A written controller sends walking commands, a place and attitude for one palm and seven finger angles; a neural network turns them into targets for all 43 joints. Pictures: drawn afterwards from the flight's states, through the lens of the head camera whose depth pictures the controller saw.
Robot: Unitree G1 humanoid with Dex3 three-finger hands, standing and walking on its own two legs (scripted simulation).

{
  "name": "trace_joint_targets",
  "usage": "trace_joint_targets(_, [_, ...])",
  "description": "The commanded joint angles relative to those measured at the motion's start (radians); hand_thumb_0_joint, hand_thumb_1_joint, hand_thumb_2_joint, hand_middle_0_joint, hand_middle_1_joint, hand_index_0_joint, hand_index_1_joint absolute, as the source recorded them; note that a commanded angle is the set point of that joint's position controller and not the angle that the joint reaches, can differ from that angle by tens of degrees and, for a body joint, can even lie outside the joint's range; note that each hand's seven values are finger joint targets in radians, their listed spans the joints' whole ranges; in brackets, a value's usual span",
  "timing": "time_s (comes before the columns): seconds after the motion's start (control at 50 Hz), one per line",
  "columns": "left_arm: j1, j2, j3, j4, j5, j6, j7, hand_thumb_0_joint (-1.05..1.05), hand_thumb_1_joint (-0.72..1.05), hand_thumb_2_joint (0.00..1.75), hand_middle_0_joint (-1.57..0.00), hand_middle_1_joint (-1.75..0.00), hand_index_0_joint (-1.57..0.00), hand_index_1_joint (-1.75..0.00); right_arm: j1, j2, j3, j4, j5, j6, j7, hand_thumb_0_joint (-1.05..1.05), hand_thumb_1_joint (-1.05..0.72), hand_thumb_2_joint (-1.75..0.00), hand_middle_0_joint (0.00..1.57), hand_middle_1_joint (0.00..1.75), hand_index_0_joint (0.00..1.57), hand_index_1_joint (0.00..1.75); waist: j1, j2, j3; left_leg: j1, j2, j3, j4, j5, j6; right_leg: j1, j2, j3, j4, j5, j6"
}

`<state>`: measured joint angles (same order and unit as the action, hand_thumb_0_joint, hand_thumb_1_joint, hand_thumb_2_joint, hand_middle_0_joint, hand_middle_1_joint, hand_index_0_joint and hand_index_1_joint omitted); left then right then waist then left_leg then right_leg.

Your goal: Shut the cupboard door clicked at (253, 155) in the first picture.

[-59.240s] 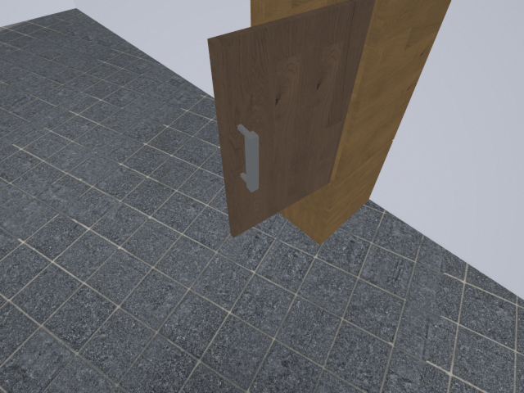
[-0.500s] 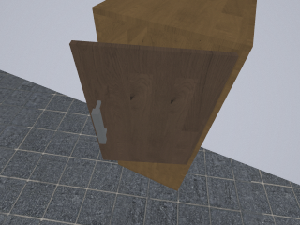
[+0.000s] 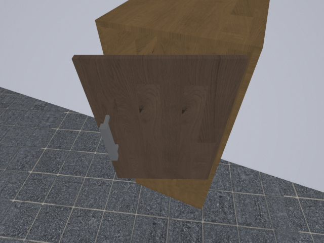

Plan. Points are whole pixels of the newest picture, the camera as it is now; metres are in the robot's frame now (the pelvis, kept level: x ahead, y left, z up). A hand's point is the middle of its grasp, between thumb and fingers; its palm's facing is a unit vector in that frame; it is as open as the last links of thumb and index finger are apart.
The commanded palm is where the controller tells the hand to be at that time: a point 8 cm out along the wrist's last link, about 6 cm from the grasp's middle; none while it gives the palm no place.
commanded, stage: come to a stop and stand still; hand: left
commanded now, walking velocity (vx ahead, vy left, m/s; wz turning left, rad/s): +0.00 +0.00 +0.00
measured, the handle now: (111, 138) +0.42 +0.20 -0.02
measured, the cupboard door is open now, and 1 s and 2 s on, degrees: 21 21 21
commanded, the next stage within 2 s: look again from close up in 0.10 s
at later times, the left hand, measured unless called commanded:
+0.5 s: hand out of the picture +0.02 +0.15 -0.17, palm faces +0.00 -0.98 -0.20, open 7.3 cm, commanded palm none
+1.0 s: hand out of the picture +0.02 +0.13 -0.17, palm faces +0.01 -0.98 -0.21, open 7.3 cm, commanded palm none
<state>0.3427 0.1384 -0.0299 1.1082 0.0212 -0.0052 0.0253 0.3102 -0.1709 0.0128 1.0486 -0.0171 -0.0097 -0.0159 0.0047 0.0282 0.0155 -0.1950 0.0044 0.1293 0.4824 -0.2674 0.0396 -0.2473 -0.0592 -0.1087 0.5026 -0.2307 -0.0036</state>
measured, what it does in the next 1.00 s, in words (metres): stands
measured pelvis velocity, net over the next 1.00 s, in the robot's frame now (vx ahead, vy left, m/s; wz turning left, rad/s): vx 0.03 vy -0.04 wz -0.02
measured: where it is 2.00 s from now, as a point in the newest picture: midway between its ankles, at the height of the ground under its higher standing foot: outside the picture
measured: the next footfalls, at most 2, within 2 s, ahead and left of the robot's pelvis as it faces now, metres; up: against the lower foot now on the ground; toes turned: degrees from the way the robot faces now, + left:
none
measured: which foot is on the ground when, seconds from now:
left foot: down 0.00-1.00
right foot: down 0.00-1.00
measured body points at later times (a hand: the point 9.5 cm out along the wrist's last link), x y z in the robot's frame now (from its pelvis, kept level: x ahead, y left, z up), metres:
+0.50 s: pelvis +0.02 -0.02 +0.00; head +0.04 -0.03 +0.45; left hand +0.02 +0.20 -0.15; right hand +0.00 -0.22 -0.17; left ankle +0.00 +0.09 -0.74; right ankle +0.03 -0.12 -0.74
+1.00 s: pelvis +0.03 -0.04 +0.00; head +0.06 -0.05 +0.45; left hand +0.03 +0.18 -0.15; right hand +0.03 -0.25 -0.17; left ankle +0.00 +0.09 -0.74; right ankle +0.03 -0.12 -0.74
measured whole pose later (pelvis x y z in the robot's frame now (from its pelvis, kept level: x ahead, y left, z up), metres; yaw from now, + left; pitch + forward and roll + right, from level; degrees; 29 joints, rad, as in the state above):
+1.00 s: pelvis +0.03 -0.04 +0.00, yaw -1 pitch -1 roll +1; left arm 0.27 0.13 0.00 1.10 0.01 0.00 0.04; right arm 0.26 -0.14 0.00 1.11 -0.01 0.00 -0.04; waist 0.01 0.01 0.08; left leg -0.14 0.04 0.13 0.43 -0.28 -0.02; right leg -0.22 -0.02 -0.11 0.50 -0.28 -0.05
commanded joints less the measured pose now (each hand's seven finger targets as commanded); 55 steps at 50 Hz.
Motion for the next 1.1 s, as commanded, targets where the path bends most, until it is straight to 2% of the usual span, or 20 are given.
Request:
trace_joint_targets(0.0, [0.026, 0.091, 0.019, -0.036, -0.009, -0.020, 0.009, 0.00, 0.90, 0.90, -0.20, -0.30, -0.20, -0.30, 0.061, -0.073, -0.007, -0.031, 0.002, -0.020, 0.000, 0.00, -0.90, -0.90, 0.20, 0.30, 0.20, 0.30, -0.006, -0.050, 0.099, -0.105, 0.100, -0.155, -0.177, -0.081, 0.008, -0.017, -0.056, 0.111, -0.110, -0.092, -0.043])
trace_joint_targets(0.02, [0.026, 0.091, 0.019, -0.034, -0.010, -0.021, 0.009, 0.00, 0.90, 0.90, -0.20, -0.30, -0.20, -0.30, 0.069, -0.069, -0.005, -0.023, 0.003, -0.021, 0.000, 0.00, -0.90, -0.90, 0.20, 0.30, 0.20, 0.30, -0.006, -0.052, 0.099, -0.101, 0.099, -0.151, -0.176, -0.066, 0.008, -0.014, -0.057, 0.114, -0.112, -0.083, -0.043])
trace_joint_targets(0.04, [0.025, 0.094, 0.018, -0.031, -0.012, -0.020, 0.008, 0.00, 0.90, 0.90, -0.20, -0.30, -0.20, -0.30, 0.073, -0.061, -0.003, -0.014, 0.002, -0.023, -0.001, 0.00, -0.90, -0.90, 0.20, 0.30, 0.20, 0.30, -0.002, -0.029, 0.091, -0.091, 0.099, -0.151, -0.182, -0.047, 0.010, -0.003, -0.057, 0.108, -0.109, -0.064, -0.044])
trace_joint_targets(0.1, [0.026, 0.090, 0.020, -0.026, -0.014, -0.023, 0.010, 0.00, 0.90, 0.90, -0.20, -0.30, -0.20, -0.30, 0.087, -0.054, 0.000, 0.008, 0.003, -0.025, -0.003, 0.00, -0.90, -0.90, 0.20, 0.30, 0.20, 0.30, -0.003, -0.064, 0.080, -0.072, 0.098, -0.133, -0.163, 0.007, 0.005, 0.011, -0.063, 0.115, -0.111, -0.027, -0.043])
trace_joint_targets(0.16, [0.021, 0.090, 0.022, -0.022, -0.015, -0.024, 0.011, 0.00, 0.90, 0.90, -0.20, -0.30, -0.20, -0.30, 0.092, -0.045, 0.002, 0.030, 0.003, -0.027, -0.004, 0.00, -0.90, -0.90, 0.20, 0.30, 0.20, 0.30, 0.000, -0.033, 0.065, -0.056, 0.100, -0.126, -0.161, 0.048, 0.003, 0.027, -0.063, 0.112, -0.106, 0.011, -0.044])
trace_joint_targets(0.22, [0.020, 0.087, 0.024, -0.013, -0.015, -0.024, 0.012, 0.00, 0.90, 0.90, -0.20, -0.30, -0.20, -0.30, 0.094, -0.035, 0.002, 0.047, 0.004, -0.027, -0.006, 0.00, -0.90, -0.90, 0.20, 0.30, 0.20, 0.30, 0.001, -0.054, 0.056, -0.038, 0.100, -0.114, -0.152, 0.074, -0.001, 0.038, -0.069, 0.113, -0.107, 0.045, -0.044])
trace_joint_targets(0.26, [0.014, 0.084, 0.026, -0.011, -0.015, -0.024, 0.013, 0.00, 0.90, 0.90, -0.20, -0.30, -0.20, -0.30, 0.098, -0.028, 0.002, 0.056, 0.003, -0.029, -0.008, 0.00, -0.90, -0.90, 0.20, 0.30, 0.20, 0.30, 0.001, -0.034, 0.053, -0.033, 0.102, -0.113, -0.152, 0.103, -0.002, 0.051, -0.070, 0.109, -0.101, 0.080, -0.045])
trace_joint_targets(0.38, [0.014, 0.085, 0.027, 0.001, -0.015, -0.026, 0.014, 0.00, 0.90, 0.90, -0.20, -0.30, -0.20, -0.30, 0.092, -0.017, 0.001, 0.074, 0.004, -0.025, -0.012, 0.00, -0.90, -0.90, 0.20, 0.30, 0.20, 0.30, 0.000, -0.033, 0.049, -0.005, 0.104, -0.101, -0.141, 0.138, -0.008, 0.065, -0.076, 0.110, -0.107, 0.151, -0.049])
trace_joint_targets(0.46, [0.014, 0.081, 0.027, 0.004, -0.015, -0.025, 0.015, 0.00, 0.90, 0.90, -0.20, -0.30, -0.20, -0.30, 0.081, -0.015, -0.002, 0.078, 0.004, -0.022, -0.015, 0.00, -0.90, -0.90, 0.20, 0.30, 0.20, 0.30, 0.000, -0.017, 0.059, 0.009, 0.106, -0.097, -0.141, 0.142, -0.011, 0.062, -0.076, 0.110, -0.115, 0.169, -0.048])
trace_joint_targets(0.78, [0.022, 0.076, 0.030, 0.011, -0.013, -0.024, 0.014, 0.00, 0.90, 0.90, -0.20, -0.30, -0.20, -0.30, 0.055, -0.017, -0.003, 0.078, 0.005, -0.017, -0.020, 0.00, -0.90, -0.90, 0.20, 0.30, 0.20, 0.30, -0.002, -0.032, 0.064, 0.041, 0.110, -0.089, -0.148, 0.148, -0.020, 0.074, -0.075, 0.116, -0.141, 0.198, -0.050])
trace_joint_targets(0.88, [0.013, 0.110, 0.049, -0.023, -0.012, -0.013, 0.024, 0.00, 0.90, 0.90, -0.20, -0.30, -0.20, -0.30, 0.037, -0.032, -0.019, 0.049, 0.009, -0.007, -0.026, 0.00, -0.90, -0.90, 0.20, 0.30, 0.20, 0.30, 0.004, -0.009, 0.010, 0.058, 0.122, -0.079, -0.103, 0.306, -0.028, 0.093, -0.097, 0.131, -0.064, 0.401, -0.055])
trace_joint_targets(0.94, [0.010, 0.126, 0.064, -0.045, -0.009, -0.004, 0.027, 0.00, 0.90, 0.90, -0.20, -0.30, -0.20, -0.30, 0.023, -0.041, -0.035, 0.025, 0.007, 0.006, -0.027, 0.00, -0.90, -0.90, 0.20, 0.30, 0.20, 0.30, 0.007, -0.038, -0.020, 0.059, 0.118, -0.062, -0.047, 0.325, -0.033, 0.090, -0.114, 0.146, -0.029, 0.463, -0.066])
trace_joint_targets(0.98, [0.007, 0.143, 0.073, -0.058, -0.007, 0.003, 0.028, 0.00, 0.90, 0.90, -0.20, -0.30, -0.20, -0.30, 0.015, -0.046, -0.044, 0.008, 0.008, 0.019, -0.026, 0.00, -0.90, -0.90, 0.20, 0.30, 0.20, 0.30, 0.008, -0.076, -0.019, 0.028, 0.101, -0.044, 0.018, 0.264, -0.042, 0.076, -0.149, 0.178, -0.037, 0.476, -0.085])
trace_joint_targets(1.0, [0.004, 0.154, 0.079, -0.065, -0.005, 0.006, 0.028, 0.00, 0.90, 0.90, -0.20, -0.30, -0.20, -0.30, 0.015, -0.044, -0.049, -0.001, 0.008, 0.026, -0.025, 0.00, -0.90, -0.90, 0.20, 0.30, 0.20, 0.30, 0.007, -0.102, -0.025, 0.009, 0.084, -0.035, 0.057, 0.209, -0.047, 0.071, -0.177, 0.203, -0.053, 0.474, -0.105])
trace_joint_targets(1.02, [-0.003, 0.168, 0.083, -0.073, -0.003, 0.009, 0.027, 0.00, 0.90, 0.90, -0.20, -0.30, -0.20, -0.30, 0.012, -0.037, -0.052, -0.009, 0.009, 0.032, -0.023, 0.00, -0.90, -0.90, 0.20, 0.30, 0.20, 0.30, 0.009, -0.149, -0.014, -0.020, 0.062, -0.030, 0.102, 0.114, -0.054, 0.064, -0.208, 0.231, -0.084, 0.464, -0.131])
trace_joint_targets(1.04, [-0.006, 0.173, 0.086, -0.076, -0.002, 0.012, 0.026, 0.00, 0.90, 0.90, -0.20, -0.30, -0.20, -0.30, 0.001, -0.033, -0.055, -0.019, 0.008, 0.037, -0.022, 0.00, -0.90, -0.90, 0.20, 0.30, 0.20, 0.30, 0.016, -0.167, -0.006, -0.048, 0.046, -0.030, 0.150, -0.014, -0.056, 0.062, -0.242, 0.261, -0.110, 0.479, -0.168])
trace_joint_targets(1.06, [-0.017, 0.174, 0.086, -0.085, 0.000, 0.014, 0.027, 0.00, 0.90, 0.90, -0.20, -0.30, -0.20, -0.30, -0.011, -0.024, -0.057, -0.024, 0.007, 0.041, -0.021, 0.00, -0.90, -0.90, 0.20, 0.30, 0.20, 0.30, 0.017, -0.178, 0.005, -0.071, 0.038, -0.041, 0.204, -0.143, -0.059, 0.034, -0.269, 0.284, -0.140, 0.441, -0.197])
trace_joint_targets(1.08, [-0.040, 0.171, 0.085, -0.094, 0.005, 0.014, 0.028, 0.00, 0.90, 0.90, -0.20, -0.30, -0.20, -0.30, -0.010, -0.019, -0.058, -0.026, 0.007, 0.044, -0.018, 0.00, -0.90, -0.90, 0.20, 0.30, 0.20, 0.30, 0.011, -0.190, 0.012, -0.068, 0.043, -0.057, 0.236, -0.183, -0.058, -0.008, -0.272, 0.281, -0.165, 0.355, -0.209])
